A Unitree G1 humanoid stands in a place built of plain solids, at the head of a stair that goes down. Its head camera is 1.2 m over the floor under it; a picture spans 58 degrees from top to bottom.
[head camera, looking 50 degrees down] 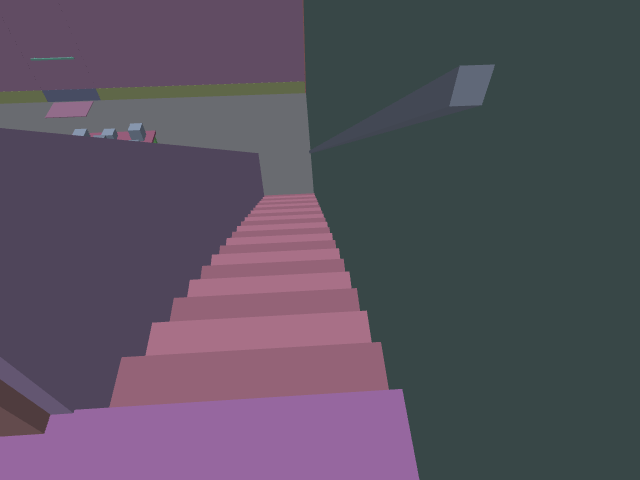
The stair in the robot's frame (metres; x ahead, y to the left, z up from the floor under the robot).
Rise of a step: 0.20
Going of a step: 0.25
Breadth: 0.90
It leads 4 degrees to the left of straight ahead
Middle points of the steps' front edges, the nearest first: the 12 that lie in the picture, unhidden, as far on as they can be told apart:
0.43 0.22 0.00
0.68 0.24 -0.20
0.93 0.25 -0.40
1.18 0.27 -0.60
1.42 0.28 -0.81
1.67 0.30 -1.01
1.92 0.31 -1.21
2.17 0.33 -1.41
2.41 0.35 -1.61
2.66 0.36 -1.81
2.91 0.38 -2.01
3.16 0.39 -2.22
